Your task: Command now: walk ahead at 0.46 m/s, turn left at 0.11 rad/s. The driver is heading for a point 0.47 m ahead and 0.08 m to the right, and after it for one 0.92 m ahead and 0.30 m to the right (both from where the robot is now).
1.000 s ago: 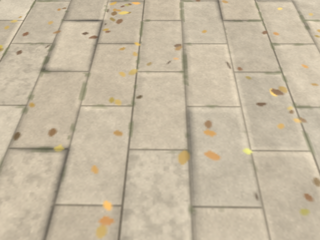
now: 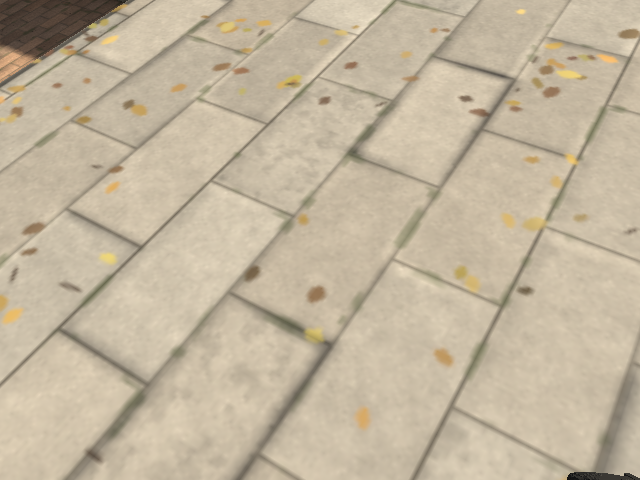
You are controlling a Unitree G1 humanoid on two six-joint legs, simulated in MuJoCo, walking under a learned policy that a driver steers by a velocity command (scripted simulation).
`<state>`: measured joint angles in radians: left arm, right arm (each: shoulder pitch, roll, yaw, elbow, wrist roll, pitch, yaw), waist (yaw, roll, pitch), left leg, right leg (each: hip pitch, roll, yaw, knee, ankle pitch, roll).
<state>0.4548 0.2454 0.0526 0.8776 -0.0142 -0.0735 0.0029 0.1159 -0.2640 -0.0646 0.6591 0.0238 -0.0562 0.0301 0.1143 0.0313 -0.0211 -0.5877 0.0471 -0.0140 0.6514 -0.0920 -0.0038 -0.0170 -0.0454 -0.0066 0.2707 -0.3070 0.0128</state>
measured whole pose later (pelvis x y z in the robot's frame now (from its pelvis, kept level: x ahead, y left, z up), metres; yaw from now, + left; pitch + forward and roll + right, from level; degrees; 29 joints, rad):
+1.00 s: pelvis +0.54 -0.05 +0.00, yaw -25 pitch +3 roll +0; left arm 0.34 0.29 0.07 0.69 -0.02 -0.04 0.01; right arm 0.04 -0.29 -0.04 0.69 0.00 -0.10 0.01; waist 0.07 0.03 0.03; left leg -0.62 0.05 -0.11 0.58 0.03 -0.06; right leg -0.14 0.12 0.16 0.40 -0.29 -0.08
